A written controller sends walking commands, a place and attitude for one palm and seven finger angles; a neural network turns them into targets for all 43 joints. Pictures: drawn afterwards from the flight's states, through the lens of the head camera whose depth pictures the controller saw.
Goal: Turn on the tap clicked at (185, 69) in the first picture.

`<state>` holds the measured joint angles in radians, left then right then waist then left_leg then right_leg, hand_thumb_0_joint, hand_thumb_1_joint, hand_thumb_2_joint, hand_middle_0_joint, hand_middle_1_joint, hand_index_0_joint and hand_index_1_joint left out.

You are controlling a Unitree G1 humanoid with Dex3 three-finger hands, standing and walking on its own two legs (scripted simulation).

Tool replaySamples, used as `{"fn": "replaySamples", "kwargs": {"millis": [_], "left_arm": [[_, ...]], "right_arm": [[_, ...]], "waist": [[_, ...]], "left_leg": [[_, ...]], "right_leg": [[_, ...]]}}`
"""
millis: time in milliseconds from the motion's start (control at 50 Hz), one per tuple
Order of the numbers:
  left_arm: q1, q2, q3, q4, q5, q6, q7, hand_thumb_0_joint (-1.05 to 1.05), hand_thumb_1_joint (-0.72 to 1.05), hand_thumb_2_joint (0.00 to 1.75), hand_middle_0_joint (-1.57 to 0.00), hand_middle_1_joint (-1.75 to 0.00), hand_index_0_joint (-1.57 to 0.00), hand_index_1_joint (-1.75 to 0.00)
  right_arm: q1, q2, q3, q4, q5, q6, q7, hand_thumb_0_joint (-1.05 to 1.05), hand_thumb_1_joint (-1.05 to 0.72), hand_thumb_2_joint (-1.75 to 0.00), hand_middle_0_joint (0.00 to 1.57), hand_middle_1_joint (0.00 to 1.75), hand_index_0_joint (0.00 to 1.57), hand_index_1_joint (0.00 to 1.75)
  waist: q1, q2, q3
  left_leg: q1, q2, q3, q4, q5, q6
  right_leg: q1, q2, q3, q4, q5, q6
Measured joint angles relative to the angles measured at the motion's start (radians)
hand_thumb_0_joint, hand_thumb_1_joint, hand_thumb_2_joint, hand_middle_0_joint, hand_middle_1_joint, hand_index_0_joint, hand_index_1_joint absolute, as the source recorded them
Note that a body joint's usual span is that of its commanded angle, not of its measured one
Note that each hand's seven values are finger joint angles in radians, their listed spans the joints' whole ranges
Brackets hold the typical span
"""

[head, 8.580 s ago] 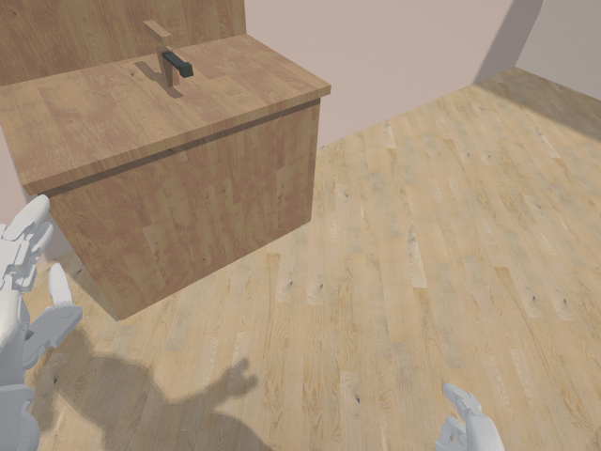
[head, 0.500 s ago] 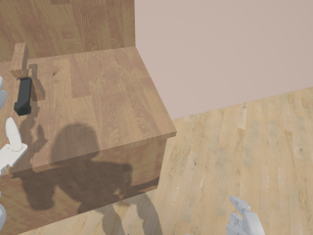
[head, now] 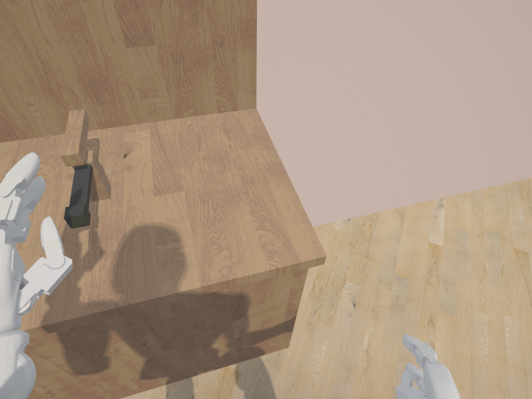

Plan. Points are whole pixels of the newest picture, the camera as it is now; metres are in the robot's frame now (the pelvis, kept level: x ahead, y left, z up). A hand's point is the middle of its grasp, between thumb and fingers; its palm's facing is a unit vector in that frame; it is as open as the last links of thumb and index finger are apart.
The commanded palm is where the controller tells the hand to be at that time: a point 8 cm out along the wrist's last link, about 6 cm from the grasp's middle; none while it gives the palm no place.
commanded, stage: come to a stop and stand still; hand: left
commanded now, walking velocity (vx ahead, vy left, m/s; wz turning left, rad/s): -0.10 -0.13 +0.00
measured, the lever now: (77, 216) +0.36 +0.34 +0.05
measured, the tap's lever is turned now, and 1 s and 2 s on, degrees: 0 0 0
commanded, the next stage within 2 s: look again from close up in 1.68 s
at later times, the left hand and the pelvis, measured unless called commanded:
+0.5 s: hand (44, 237) +0.24 +0.27 +0.18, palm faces +0.36 -0.81 -0.46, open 7.5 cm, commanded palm +0.17 +0.30 +0.18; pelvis +0.01 +0.03 +0.00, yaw -1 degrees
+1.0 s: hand out of the picture +0.21 +0.31 +0.18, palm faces +0.42 -0.84 -0.34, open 7.5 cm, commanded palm +0.15 +0.33 +0.18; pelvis -0.02 +0.06 -0.01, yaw -2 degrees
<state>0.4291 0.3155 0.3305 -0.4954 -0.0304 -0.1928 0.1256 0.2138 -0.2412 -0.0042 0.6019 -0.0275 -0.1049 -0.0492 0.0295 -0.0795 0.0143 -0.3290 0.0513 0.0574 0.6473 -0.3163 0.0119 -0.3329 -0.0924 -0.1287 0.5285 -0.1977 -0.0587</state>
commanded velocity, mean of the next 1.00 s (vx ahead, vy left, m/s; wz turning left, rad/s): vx -0.04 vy -0.06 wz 0.00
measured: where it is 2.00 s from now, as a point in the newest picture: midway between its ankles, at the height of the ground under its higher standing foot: outside the picture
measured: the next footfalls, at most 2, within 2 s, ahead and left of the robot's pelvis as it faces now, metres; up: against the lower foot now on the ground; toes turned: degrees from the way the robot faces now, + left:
left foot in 0.06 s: +0.04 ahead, +0.16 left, +0.00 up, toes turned +3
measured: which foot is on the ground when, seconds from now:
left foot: up 0.00-0.04, down 0.06-1.00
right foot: down 0.00-1.00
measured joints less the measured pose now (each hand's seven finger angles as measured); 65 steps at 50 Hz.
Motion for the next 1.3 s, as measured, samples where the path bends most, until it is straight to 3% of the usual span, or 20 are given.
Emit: {"fn": "replaySamples", "kwargs": {"millis": [60,100,160,220,340,480,520,560,600,640,700,740,820,900,980,1060,1140,1300], "left_arm": [[-0.001,0.026,0.008,-0.026,-0.002,-0.004,0.008,0.02,0.88,0.9,-0.21,-0.3,-0.21,-0.3],[-0.026,0.06,0.035,-0.011,-0.005,-0.008,0.014,0.02,0.88,0.9,-0.22,-0.3,-0.21,-0.3],[-0.039,0.087,0.077,0.038,-0.01,0.004,0.009,0.01,0.88,0.9,-0.21,-0.3,-0.21,-0.3],[-0.054,0.067,0.079,0.065,-0.012,0.028,0.005,0.01,0.89,0.9,-0.21,-0.3,-0.21,-0.3],[-0.038,0.014,0.017,-0.016,-0.02,0.042,-0.003,0.02,0.89,0.9,-0.21,-0.3,-0.2,-0.3],[0.039,0.07,0.048,-0.067,-0.036,0.028,0.002,0.02,0.88,0.9,-0.21,-0.3,-0.21,-0.3],[-0.096,0.16,0.093,0.015,0.023,-0.002,-0.049,0.02,0.88,0.9,-0.22,-0.3,-0.21,-0.3],[-0.203,0.204,0.148,0.119,0.004,-0.025,-0.051,0.02,0.88,0.9,-0.22,-0.3,-0.22,-0.3],[-0.229,0.186,0.178,0.173,-0.018,-0.023,-0.037,0.02,0.88,0.9,-0.22,-0.3,-0.21,-0.3],[-0.179,0.13,0.157,0.168,-0.035,-0.016,-0.024,0.02,0.89,0.9,-0.21,-0.3,-0.21,-0.3],[-0.058,0.032,0.044,0.122,-0.029,-0.005,-0.029,0.02,0.89,0.9,-0.2,-0.3,-0.2,-0.3],[0.009,-0.002,-0.024,0.1,-0.013,0.003,-0.042,0.02,0.89,0.9,-0.2,-0.3,-0.2,-0.3],[0.037,0.015,-0.045,0.085,0.006,0.014,-0.045,0.02,0.88,0.9,-0.21,-0.3,-0.21,-0.3],[-0.048,0.059,0.014,0.065,0.013,0.016,-0.021,0.02,0.88,0.9,-0.22,-0.3,-0.22,-0.3],[-0.107,0.083,0.074,0.021,0.01,-0.022,-0.004,0.02,0.88,0.9,-0.22,-0.3,-0.21,-0.3],[-0.077,0.058,0.069,0.01,0.009,-0.066,-0.013,0.02,0.89,0.9,-0.21,-0.3,-0.21,-0.3],[-0.045,0.029,0.031,0.069,0.015,-0.066,-0.03,0.01,0.89,0.9,-0.21,-0.3,-0.21,-0.3],[-0.068,0.021,0.025,0.058,0.015,-0.024,-0.026,0.02,0.89,0.9,-0.21,-0.3,-0.21,-0.3]], "right_arm": [[0.0,-0.014,-0.013,-0.031,0.011,-0.017,-0.012,0.01,-0.9,-0.9,0.2,0.3,0.2,0.3],[-0.017,0.016,-0.016,-0.025,0.025,-0.01,-0.014,0.01,-0.9,-0.9,0.2,0.3,0.2,0.3],[-0.012,0.06,0.006,-0.025,0.031,-0.002,-0.001,0.01,-0.9,-0.9,0.2,0.3,0.2,0.3],[0.004,0.087,0.025,-0.03,0.031,-0.005,0.017,0.01,-0.9,-0.9,0.2,0.3,0.2,0.3],[-0.002,0.102,0.042,-0.034,0.031,-0.013,0.042,0.01,-0.9,-0.9,0.21,0.3,0.2,0.3],[-0.021,0.074,0.024,-0.044,0.033,0.004,0.021,0.01,-0.9,-0.9,0.21,0.3,0.2,0.3],[0.004,0.06,0.0,-0.032,0.01,-0.035,0.006,0.01,-0.9,-0.9,0.21,0.3,0.2,0.3],[0.0,0.044,-0.002,-0.01,0.018,-0.032,0.009,0.01,-0.9,-0.9,0.21,0.3,0.2,0.3],[0.001,0.024,-0.004,-0.009,0.025,-0.036,0.014,0.01,-0.9,-0.9,0.21,0.3,0.2,0.3],[0.008,0.005,-0.01,-0.014,0.037,-0.043,0.024,0.01,-0.9,-0.9,0.21,0.3,0.2,0.3],[0.03,-0.009,-0.015,-0.018,0.045,-0.049,0.025,0.01,-0.9,-0.9,0.2,0.3,0.2,0.3],[0.04,-0.002,-0.008,-0.012,0.044,-0.047,0.019,0.01,-0.9,-0.9,0.2,0.3,0.2,0.3],[0.05,0.034,0.012,-0.001,0.032,-0.044,0.004,0.01,-0.9,-0.9,0.2,0.3,0.2,0.3],[0.063,0.057,0.023,-0.013,0.033,-0.063,0.007,0.02,-0.9,-0.9,0.2,0.3,0.2,0.3],[0.053,0.063,0.028,-0.011,0.033,-0.09,0.028,0.02,-0.9,-0.9,0.21,0.3,0.2,0.3],[0.041,0.063,0.031,0.006,0.028,-0.095,0.043,0.02,-0.9,-0.9,0.21,0.3,0.2,0.3],[0.04,0.063,0.031,0.006,0.028,-0.091,0.043,0.01,-0.9,-0.9,0.21,0.3,0.2,0.3],[0.005,0.067,0.027,-0.001,0.024,-0.091,0.04,0.01,-0.9,-0.9,0.21,0.3,0.2,0.3]], "waist": [[-0.019,0.056,-0.019],[-0.02,0.038,-0.004],[-0.024,0.019,-0.009],[-0.024,0.033,0.0],[-0.021,0.048,0.045],[-0.029,0.063,0.056],[0.012,0.065,0.063],[0.027,0.057,0.07],[0.026,0.061,0.071],[0.012,0.074,0.067],[-0.006,0.088,0.05],[-0.011,0.079,0.041],[-0.008,0.032,0.049],[0.001,0.005,0.077],[0.0,0.001,0.09],[0.003,0.023,0.053],[0.006,0.038,0.027],[0.015,0.007,0.09]], "left_leg": [[0.107,-0.009,0.001,-0.145,0.042,-0.004],[0.12,-0.018,0.011,-0.121,0.033,-0.032],[0.144,-0.018,0.024,-0.119,0.005,-0.039],[0.157,0.001,0.015,-0.123,0.0,-0.04],[0.147,0.028,0.006,-0.128,0.01,-0.046],[0.136,0.03,0.014,-0.15,0.033,-0.047],[0.109,0.031,0.005,-0.128,0.036,-0.045],[0.105,0.022,0.007,-0.136,0.048,-0.049],[0.111,0.014,0.025,-0.144,0.057,-0.043],[0.122,0.007,0.04,-0.152,0.061,-0.034],[0.132,-0.001,0.054,-0.152,0.058,-0.02],[0.13,-0.005,0.053,-0.144,0.05,-0.014],[0.125,-0.008,0.042,-0.141,0.057,-0.007],[0.122,-0.01,0.028,-0.145,0.069,-0.002],[0.119,-0.027,0.017,-0.114,0.055,0.006],[0.119,-0.029,0.019,-0.099,0.031,0.012],[0.117,-0.035,0.015,-0.122,0.034,0.02],[0.14,-0.056,0.007,-0.144,0.029,0.031]], "right_leg": [[-0.01,0.018,-0.011,0.044,-0.028,0.027],[-0.005,0.011,0.011,0.076,-0.044,0.04],[0.018,0.021,0.04,0.065,-0.046,0.051],[0.056,0.042,0.028,0.013,-0.033,0.05],[0.082,0.072,0.016,-0.068,0.017,0.044],[0.069,0.077,0.022,-0.093,0.044,0.04],[0.052,0.075,0.013,-0.081,0.045,0.036],[0.036,0.065,0.016,-0.065,0.046,0.031],[0.026,0.06,0.033,-0.056,0.052,0.035],[0.03,0.055,0.048,-0.059,0.059,0.045],[0.037,0.048,0.063,-0.063,0.064,0.058],[0.038,0.049,0.069,-0.066,0.066,0.061],[0.035,0.057,0.076,-0.065,0.041,0.061],[0.036,0.067,0.082,-0.053,-0.025,0.058],[0.048,0.059,0.095,-0.055,0.041,0.062],[0.059,0.061,0.104,-0.07,0.067,0.077],[0.064,0.069,0.122,-0.097,0.049,0.078],[0.084,0.054,0.127,-0.107,0.055,0.099]]}}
